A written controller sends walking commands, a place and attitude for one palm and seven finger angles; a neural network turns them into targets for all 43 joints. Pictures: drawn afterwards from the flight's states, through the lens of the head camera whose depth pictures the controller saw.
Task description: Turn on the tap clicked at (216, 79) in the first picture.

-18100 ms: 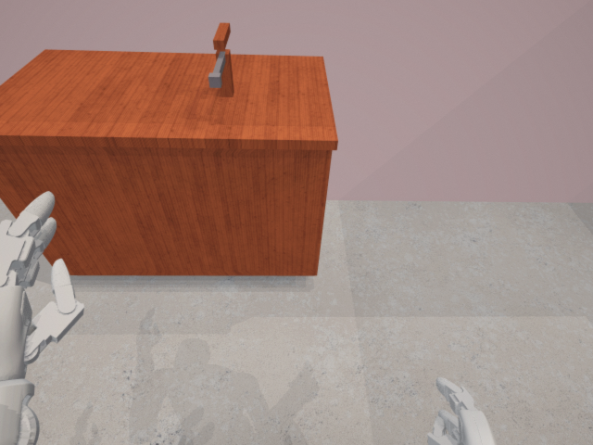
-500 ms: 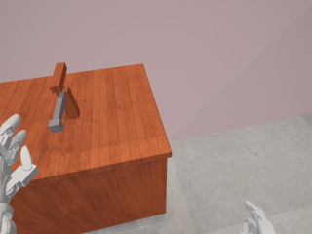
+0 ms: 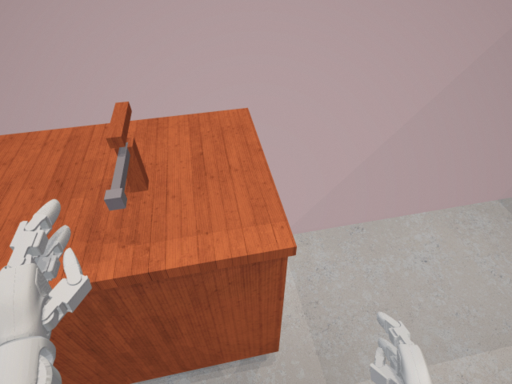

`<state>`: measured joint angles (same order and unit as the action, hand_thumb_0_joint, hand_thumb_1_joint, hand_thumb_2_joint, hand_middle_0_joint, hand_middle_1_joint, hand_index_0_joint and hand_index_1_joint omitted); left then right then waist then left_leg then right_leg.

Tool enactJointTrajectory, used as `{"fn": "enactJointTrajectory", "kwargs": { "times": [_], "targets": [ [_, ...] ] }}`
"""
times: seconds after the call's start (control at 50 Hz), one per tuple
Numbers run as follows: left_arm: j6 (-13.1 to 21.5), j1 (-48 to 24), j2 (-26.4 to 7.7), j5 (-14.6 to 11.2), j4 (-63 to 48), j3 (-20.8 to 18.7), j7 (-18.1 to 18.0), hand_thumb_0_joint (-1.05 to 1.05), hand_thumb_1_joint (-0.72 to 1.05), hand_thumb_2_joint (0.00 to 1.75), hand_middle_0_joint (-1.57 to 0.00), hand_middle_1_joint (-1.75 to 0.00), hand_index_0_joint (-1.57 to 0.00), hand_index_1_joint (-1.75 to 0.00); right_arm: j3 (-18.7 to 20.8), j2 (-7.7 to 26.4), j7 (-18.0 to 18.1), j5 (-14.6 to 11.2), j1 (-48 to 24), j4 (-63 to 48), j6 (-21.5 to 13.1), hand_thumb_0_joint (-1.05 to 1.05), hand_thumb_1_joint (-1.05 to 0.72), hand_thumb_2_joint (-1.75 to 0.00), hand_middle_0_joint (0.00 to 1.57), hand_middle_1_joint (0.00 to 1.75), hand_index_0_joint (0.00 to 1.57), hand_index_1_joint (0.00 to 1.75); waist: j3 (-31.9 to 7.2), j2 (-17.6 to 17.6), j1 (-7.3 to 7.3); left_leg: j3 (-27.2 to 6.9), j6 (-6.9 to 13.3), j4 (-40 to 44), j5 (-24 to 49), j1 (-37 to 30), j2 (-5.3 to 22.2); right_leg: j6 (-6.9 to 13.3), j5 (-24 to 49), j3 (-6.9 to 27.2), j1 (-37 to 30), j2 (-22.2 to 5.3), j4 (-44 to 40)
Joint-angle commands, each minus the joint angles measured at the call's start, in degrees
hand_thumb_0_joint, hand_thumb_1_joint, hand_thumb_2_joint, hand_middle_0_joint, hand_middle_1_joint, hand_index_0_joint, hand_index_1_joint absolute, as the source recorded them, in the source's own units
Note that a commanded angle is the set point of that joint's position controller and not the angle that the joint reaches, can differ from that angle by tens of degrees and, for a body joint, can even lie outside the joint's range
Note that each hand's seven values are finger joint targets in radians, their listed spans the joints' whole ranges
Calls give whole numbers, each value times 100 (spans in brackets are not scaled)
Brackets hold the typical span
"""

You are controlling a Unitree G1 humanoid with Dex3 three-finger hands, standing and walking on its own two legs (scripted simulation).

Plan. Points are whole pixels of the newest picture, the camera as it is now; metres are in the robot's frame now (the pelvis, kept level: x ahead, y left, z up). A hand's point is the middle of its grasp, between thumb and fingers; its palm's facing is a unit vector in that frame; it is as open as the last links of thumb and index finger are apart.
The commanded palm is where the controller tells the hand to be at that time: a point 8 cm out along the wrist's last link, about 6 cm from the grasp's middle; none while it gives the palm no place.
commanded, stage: turn the palm inward beside the body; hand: left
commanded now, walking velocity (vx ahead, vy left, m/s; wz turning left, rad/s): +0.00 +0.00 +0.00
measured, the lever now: (115, 199) +0.37 +0.30 +0.09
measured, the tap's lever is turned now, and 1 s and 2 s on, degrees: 0 0 0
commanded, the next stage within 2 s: reach beside the lever's end, fingers flat in 0.80 s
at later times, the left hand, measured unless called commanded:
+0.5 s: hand (95, 291) +0.18 +0.22 +0.14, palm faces +0.49 -0.86 -0.12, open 7.4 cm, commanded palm +0.13 +0.26 +0.15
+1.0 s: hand (105, 285) +0.19 +0.21 +0.14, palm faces +0.49 -0.86 -0.13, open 7.4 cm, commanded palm +0.14 +0.26 +0.15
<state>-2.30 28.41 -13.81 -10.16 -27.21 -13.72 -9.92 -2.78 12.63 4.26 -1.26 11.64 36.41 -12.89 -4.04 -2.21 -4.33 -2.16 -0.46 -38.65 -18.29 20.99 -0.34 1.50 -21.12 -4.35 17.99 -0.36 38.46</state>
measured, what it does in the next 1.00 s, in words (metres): stands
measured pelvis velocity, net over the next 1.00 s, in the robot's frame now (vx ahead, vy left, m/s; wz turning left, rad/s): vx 0.01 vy -0.02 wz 0.01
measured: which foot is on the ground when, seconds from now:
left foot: down 0.00-1.00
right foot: down 0.00-1.00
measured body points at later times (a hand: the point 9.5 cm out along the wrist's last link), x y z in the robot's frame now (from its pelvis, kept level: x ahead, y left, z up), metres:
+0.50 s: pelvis +0.00 -0.01 +0.00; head -0.02 -0.03 +0.45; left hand +0.15 +0.26 +0.15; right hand +0.20 -0.23 -0.07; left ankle +0.02 +0.13 -0.72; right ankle -0.01 -0.10 -0.72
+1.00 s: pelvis +0.01 -0.02 +0.00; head -0.01 -0.05 +0.45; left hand +0.16 +0.26 +0.15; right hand +0.21 -0.24 -0.07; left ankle +0.02 +0.13 -0.72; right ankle -0.01 -0.10 -0.72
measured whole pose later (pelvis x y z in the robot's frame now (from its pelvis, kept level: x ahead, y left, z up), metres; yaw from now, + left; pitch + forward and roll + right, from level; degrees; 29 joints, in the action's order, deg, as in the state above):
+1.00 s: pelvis +0.01 -0.02 +0.00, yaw +1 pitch +1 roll +0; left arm -4.1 31.1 -11.6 -13.0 -28.1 -12.7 -10.9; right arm -1.9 13.8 4.5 -1.5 12.7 37.1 -14.5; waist -4.6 -3.1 -4.2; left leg -3.4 -1.8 -37.5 -18.5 19.6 0.4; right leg 2.9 -22.1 -5.5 16.6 0.5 38.0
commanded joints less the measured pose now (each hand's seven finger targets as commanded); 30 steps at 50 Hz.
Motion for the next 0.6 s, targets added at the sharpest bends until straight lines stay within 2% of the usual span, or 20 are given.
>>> {"fn": "enactJointTrajectory", "kwargs": {
  "times": [0.0,0.06,0.08,0.1,0.14,0.18,0.2,0.22,0.24,0.26,0.28,0.3,0.36,0.38,0.4,0.46,0.48,0.5,0.56,0.58],
  "targets": [
    [402,-505,-709,10,-1496,-380,-91,0,90,90,-20,-30,-20,-30,273,646,41,7,-781,-955,-368,0,-90,-90,20,30,20,30,-280,-127,42,-95,138,676,519,-358,-32,-36,484,57,202,32,-754],
    [406,-302,-681,-13,-1464,-349,-122,0,90,90,-20,-30,-20,-30,280,662,30,23,-776,-950,-404,0,-90,-90,20,30,20,30,-250,-80,30,-92,154,632,551,-342,-30,-35,517,62,219,35,-762],
    [394,-250,-848,13,-1501,-508,-155,0,90,90,-20,-30,-20,-30,286,672,38,18,-749,-916,-404,0,-90,-90,20,30,20,30,-237,-115,-11,-93,140,648,547,-309,-30,-32,510,56,185,50,-763],
    [393,-256,-624,-14,-1551,-296,-152,0,90,90,-20,-30,-20,-30,267,643,26,15,-785,-970,-404,0,-90,-90,20,30,20,30,-237,-94,32,-94,144,641,509,-306,-39,-34,482,42,215,30,-744],
    [385,-138,-613,-86,-1463,-342,-170,0,90,90,-20,-30,-20,-30,285,669,25,20,-765,-953,-428,0,-90,-90,20,30,20,30,-199,109,34,-86,157,599,529,-254,-38,-50,517,45,207,36,-764],
    [345,-23,-698,-103,-1455,-466,-186,0,90,90,-20,-30,-20,-30,295,677,38,17,-737,-923,-415,0,-90,-90,20,30,20,30,-199,61,-9,-66,156,584,568,-234,-46,-51,553,60,174,41,-795],
    [355,-148,-519,-111,-1572,-247,-176,0,90,90,-20,-30,-20,-30,282,654,27,-2,-781,-966,-419,0,-90,-90,20,30,20,30,-181,-45,44,-60,153,581,537,-250,-55,-45,526,63,202,17,-775],
    [365,-154,-629,-113,-1576,-373,-210,0,90,90,-20,-30,-20,-30,292,665,23,6,-761,-961,-440,0,-90,-90,20,30,20,30,-244,5,24,-86,153,579,555,-270,-40,-42,538,58,196,29,-765],
    [354,-184,-577,-115,-1555,-303,-214,0,90,90,-20,-30,-20,-30,289,674,30,10,-755,-953,-442,0,-90,-90,20,30,20,30,-196,56,53,-76,163,560,548,-247,-46,-53,522,66,226,25,-772],
    [362,-238,-614,-118,-1644,-337,-229,0,90,90,-20,-30,-20,-30,289,669,21,0,-762,-957,-455,0,-90,-90,20,30,20,30,-211,-96,32,-84,156,564,543,-260,-51,-38,516,77,222,20,-770],
    [326,-183,-778,-96,-1588,-504,-270,0,90,90,-20,-30,-20,-30,286,676,46,12,-752,-909,-452,0,-90,-90,20,30,20,30,-147,-59,2,-83,165,567,517,-231,-60,-44,499,98,212,30,-813],
    [325,-231,-519,-150,-1634,-288,-245,0,90,90,-20,-30,-20,-30,278,648,39,6,-782,-948,-464,0,-90,-90,20,30,20,30,-213,65,71,-63,180,541,544,-269,-78,-61,544,95,193,2,-816],
    [255,-194,-561,-223,-1585,-328,-205,0,90,90,-20,-30,-20,-30,289,676,41,-10,-772,-929,-501,0,-90,-90,20,30,20,30,-247,63,30,-52,181,529,613,-271,-71,-59,637,121,125,-3,-840],
    [181,-145,-689,-214,-1506,-461,-213,0,90,90,-20,-30,-20,-30,282,680,63,-21,-766,-876,-492,0,-90,-90,20,30,20,30,-147,-36,-8,-50,178,549,538,-238,-85,-59,561,133,146,8,-885],
    [146,-183,-467,-240,-1499,-251,-181,0,90,90,-20,-30,-20,-30,258,650,60,-29,-775,-921,-486,0,-90,-90,20,30,20,30,-127,128,44,-69,182,575,477,-215,-88,-69,510,119,146,-9,-882],
    [72,-169,-528,-283,-1428,-325,-149,0,90,90,-20,-30,-20,-30,277,670,75,-31,-789,-919,-498,0,-90,-90,20,30,20,30,-123,248,37,-17,210,523,517,-219,-98,-106,564,194,115,-20,-982],
    [53,-156,-688,-226,-1434,-450,-170,0,90,90,-20,-30,-20,-30,279,673,85,-40,-765,-879,-487,0,-90,-90,20,30,20,30,-57,162,-1,-15,203,542,506,-205,-93,-95,518,208,105,-12,-1018],
    [62,-218,-490,-225,-1536,-261,-158,0,90,90,-20,-30,-20,-30,264,639,74,-35,-796,-929,-487,0,-90,-90,20,30,20,30,-92,76,39,-5,206,552,578,-276,-101,-89,618,198,85,-37,-984],
    [132,-193,-564,-246,-1518,-371,-193,0,90,90,-20,-30,-20,-30,290,651,58,-15,-772,-922,-522,0,-90,-90,20,30,20,30,-189,236,26,14,213,490,663,-277,-99,-118,749,218,63,-38,-975],
    [136,-150,-706,-212,-1467,-508,-215,0,90,90,-20,-30,-20,-30,293,665,57,-24,-717,-864,-515,0,-90,-90,20,30,20,30,-118,131,-10,13,201,505,639,-245,-101,-106,702,223,52,-25,-1000]
  ]
}}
